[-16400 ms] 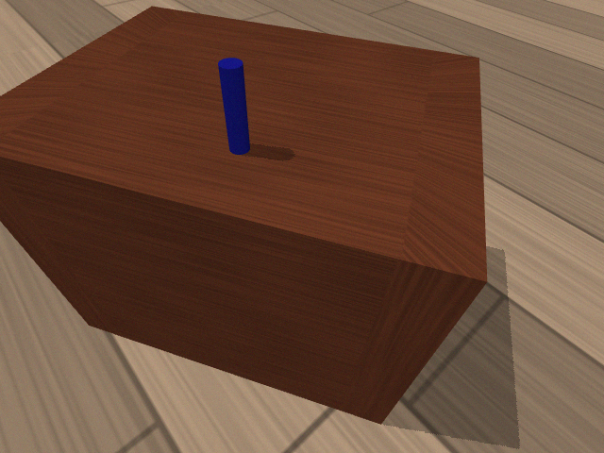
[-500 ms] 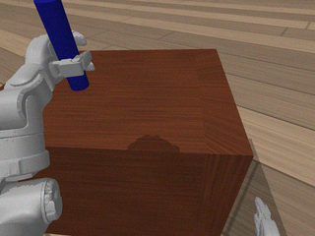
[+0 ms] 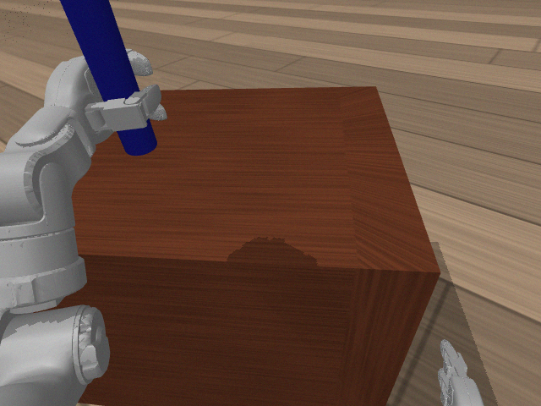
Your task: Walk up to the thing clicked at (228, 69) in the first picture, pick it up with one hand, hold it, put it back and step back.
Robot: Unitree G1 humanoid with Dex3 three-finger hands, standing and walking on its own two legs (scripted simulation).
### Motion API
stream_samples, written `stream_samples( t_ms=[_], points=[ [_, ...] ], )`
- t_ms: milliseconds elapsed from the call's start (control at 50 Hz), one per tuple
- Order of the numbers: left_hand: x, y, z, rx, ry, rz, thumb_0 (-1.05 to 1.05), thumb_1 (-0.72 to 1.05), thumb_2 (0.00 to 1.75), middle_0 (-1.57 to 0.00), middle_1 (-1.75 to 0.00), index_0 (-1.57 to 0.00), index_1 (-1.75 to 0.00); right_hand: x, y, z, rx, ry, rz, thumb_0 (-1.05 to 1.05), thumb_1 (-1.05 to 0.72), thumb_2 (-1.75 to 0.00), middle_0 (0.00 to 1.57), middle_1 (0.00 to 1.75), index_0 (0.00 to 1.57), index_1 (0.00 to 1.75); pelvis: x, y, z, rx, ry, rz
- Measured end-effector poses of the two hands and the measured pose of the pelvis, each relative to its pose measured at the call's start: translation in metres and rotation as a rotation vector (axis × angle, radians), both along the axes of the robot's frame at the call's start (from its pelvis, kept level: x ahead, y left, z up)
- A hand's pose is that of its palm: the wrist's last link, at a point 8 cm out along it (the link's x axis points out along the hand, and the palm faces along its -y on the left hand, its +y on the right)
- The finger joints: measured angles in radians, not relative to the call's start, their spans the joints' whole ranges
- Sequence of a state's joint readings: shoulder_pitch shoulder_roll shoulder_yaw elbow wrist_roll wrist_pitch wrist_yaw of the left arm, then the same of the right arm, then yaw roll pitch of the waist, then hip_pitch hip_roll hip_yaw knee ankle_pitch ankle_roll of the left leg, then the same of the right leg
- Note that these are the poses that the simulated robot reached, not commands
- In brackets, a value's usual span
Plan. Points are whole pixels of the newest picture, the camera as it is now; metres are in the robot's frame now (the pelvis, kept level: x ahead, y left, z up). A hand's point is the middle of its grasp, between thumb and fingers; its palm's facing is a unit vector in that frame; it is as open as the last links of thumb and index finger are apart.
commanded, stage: hold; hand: left
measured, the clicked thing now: (116, 82) +0.34 +0.17 +0.36
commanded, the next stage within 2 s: crouch in 1.88 s
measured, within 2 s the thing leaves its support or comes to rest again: neither
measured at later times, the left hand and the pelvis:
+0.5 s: hand (132, 96) +0.34 +0.16 +0.34, palm faces +0.07 -1.00 +0.00, open 5.3 cm; pelvis +0.00 +0.00 +0.00, yaw +0 degrees
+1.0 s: hand (129, 97) +0.34 +0.17 +0.34, palm faces +0.10 -1.00 -0.01, open 5.3 cm; pelvis -0.01 +0.00 +0.00, yaw +0 degrees
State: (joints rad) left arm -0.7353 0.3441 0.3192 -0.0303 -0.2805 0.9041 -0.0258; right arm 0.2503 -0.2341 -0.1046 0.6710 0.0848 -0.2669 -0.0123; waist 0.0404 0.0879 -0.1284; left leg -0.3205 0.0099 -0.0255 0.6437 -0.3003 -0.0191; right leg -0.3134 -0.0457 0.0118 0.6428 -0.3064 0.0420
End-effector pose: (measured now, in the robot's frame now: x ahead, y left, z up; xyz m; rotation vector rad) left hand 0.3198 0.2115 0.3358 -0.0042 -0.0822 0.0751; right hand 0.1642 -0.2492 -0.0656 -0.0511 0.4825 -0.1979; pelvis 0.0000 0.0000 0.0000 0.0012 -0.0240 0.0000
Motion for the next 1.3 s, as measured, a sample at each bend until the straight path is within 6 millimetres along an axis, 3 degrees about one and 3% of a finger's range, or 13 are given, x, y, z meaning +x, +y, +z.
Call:
stream_samples(
  t_ms=[180, 440, 1300],
  points=[
    [0.002, 0.007, -0.003, 0.009, 0.005, 0.022, 0.00, 0.10, 1.25, -1.03, -1.21, -1.03, -1.22, -0.006, 0.000, -0.001, -0.004, 0.016, -0.001, -0.01, 0.55, -0.05, 0.05, 0.06, 0.05, 0.05, -0.001, 0.000, 0.000, 0.000, 0.002, -0.001],
    [-0.002, 0.004, 0.006, 0.015, -0.015, -0.001, 0.00, 0.10, 1.25, -1.03, -1.21, -1.03, -1.22, -0.004, 0.004, -0.003, 0.003, 0.012, 0.001, -0.01, 0.55, -0.05, 0.05, 0.06, 0.05, 0.05, -0.002, 0.003, -0.001, -0.003, -0.001, -0.004],
    [-0.002, -0.002, 0.001, 0.002, 0.002, 0.005, 0.00, 0.11, 1.24, -1.02, -1.22, -1.03, -1.22, -0.009, 0.000, 0.002, 0.002, -0.018, -0.011, -0.01, 0.55, -0.05, 0.05, 0.06, 0.06, 0.05, -0.007, -0.002, -0.001, 0.001, -0.005, -0.004]
  ],
)
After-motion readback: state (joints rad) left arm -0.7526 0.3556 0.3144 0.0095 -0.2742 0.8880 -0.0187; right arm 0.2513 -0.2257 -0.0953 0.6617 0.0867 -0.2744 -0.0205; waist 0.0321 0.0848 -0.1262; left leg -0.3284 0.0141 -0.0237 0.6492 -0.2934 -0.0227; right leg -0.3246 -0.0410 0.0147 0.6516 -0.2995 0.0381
